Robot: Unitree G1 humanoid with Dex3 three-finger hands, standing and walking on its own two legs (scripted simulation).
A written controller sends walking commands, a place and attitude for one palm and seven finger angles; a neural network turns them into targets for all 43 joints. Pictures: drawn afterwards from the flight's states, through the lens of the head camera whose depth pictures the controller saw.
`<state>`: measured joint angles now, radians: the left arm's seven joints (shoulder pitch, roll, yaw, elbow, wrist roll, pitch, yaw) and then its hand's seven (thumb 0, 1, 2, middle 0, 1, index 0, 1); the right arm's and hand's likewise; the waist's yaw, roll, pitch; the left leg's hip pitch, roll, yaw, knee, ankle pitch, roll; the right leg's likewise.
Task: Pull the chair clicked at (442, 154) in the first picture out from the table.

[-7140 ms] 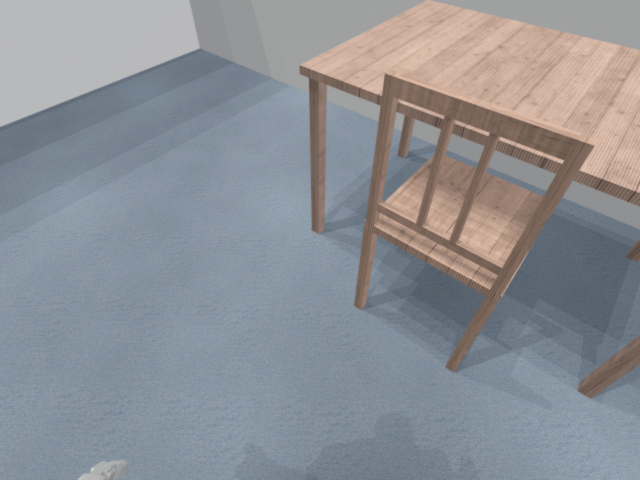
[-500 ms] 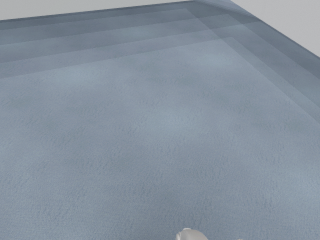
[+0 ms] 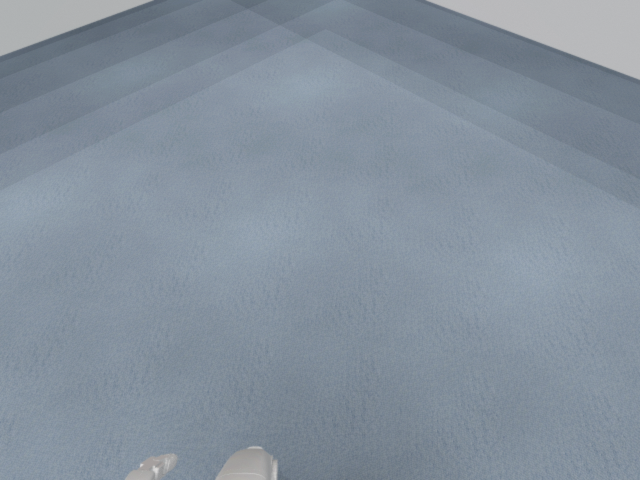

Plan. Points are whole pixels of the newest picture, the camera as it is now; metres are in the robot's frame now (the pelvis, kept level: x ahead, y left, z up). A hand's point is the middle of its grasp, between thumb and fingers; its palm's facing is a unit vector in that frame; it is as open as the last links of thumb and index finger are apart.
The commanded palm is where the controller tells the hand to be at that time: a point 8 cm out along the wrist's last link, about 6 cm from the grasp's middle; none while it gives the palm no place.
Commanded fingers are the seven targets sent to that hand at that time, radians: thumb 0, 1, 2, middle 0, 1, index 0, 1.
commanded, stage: turn to face it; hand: left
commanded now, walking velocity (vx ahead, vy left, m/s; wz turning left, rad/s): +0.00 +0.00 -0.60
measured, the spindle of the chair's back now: out of the picture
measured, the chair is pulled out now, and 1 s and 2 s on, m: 0.00 0.00 0.00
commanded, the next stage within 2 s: none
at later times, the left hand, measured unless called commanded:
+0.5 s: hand (192, 456) +0.17 +0.20 -0.16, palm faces -0.29 -0.93 -0.23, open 7.4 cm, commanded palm none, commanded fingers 0.00 0.90 0.90 -0.20 -0.30 -0.20 -0.30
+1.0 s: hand (254, 422) +0.21 +0.12 -0.17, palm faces -0.54 -0.81 -0.23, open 7.4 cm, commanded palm none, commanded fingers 0.00 0.90 0.90 -0.20 -0.30 -0.20 -0.30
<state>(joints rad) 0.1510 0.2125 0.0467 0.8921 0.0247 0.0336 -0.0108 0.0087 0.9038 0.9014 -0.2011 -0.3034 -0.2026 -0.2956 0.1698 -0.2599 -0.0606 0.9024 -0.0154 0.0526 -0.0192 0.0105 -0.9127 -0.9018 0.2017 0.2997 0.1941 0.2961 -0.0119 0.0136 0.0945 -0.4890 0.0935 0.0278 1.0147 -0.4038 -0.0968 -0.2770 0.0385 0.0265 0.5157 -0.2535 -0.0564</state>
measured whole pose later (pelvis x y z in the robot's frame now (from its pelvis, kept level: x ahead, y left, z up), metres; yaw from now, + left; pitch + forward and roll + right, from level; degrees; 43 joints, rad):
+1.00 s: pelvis +0.03 +0.00 +0.00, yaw -36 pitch +1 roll +0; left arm 0.19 0.24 0.06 0.90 0.03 0.04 -0.01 0.01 0.90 0.90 -0.20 -0.30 -0.20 -0.30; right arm 0.13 -0.22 -0.04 0.87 0.00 0.03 -0.02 0.01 -0.91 -0.90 0.20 0.30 0.20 0.30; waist 0.02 -0.02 0.07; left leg -0.37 0.04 0.03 0.72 -0.38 -0.08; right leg -0.30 0.07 0.11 0.54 -0.26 -0.02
